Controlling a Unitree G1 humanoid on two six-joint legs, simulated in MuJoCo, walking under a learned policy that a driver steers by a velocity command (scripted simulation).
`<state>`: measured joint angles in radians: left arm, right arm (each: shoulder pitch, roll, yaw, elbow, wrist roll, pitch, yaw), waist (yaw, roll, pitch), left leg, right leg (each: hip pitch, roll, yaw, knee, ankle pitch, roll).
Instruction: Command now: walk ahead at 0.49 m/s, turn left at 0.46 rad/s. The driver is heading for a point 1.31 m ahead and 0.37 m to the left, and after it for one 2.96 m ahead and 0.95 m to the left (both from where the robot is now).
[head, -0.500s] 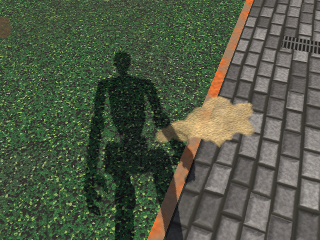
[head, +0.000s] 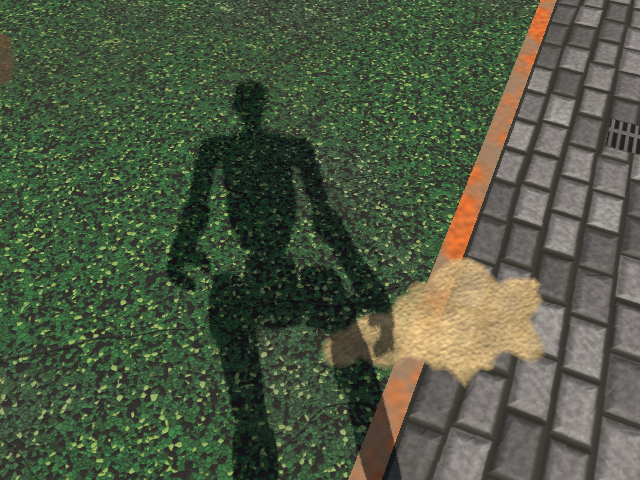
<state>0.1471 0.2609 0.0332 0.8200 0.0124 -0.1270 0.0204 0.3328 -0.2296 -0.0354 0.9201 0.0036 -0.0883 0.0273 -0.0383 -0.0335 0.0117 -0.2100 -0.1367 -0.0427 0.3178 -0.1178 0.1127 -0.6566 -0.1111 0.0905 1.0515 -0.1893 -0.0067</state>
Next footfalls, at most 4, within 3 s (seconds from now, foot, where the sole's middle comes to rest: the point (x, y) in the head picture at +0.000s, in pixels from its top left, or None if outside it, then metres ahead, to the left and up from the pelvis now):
0.24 right None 0.31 -0.14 -0.78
0.78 left None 0.48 0.20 -0.78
1.34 right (232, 329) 0.87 0.20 -0.78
1.86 left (92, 299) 0.97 0.56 -0.78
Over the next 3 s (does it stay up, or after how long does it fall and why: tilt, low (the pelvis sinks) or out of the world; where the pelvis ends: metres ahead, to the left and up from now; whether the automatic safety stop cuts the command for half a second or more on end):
stays up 1.30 0.50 -0.01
